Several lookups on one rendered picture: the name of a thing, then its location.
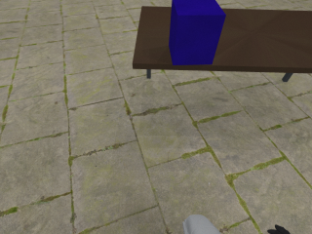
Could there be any carton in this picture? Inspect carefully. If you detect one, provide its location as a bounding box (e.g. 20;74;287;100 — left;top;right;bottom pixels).
169;0;226;65

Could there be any table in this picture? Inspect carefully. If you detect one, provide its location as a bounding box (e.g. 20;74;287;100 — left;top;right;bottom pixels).
133;6;312;82

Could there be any right robot thigh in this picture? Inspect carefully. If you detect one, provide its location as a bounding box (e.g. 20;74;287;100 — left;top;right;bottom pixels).
182;214;221;234

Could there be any robot right hand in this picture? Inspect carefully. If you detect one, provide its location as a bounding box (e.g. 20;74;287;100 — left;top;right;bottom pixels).
267;224;291;234

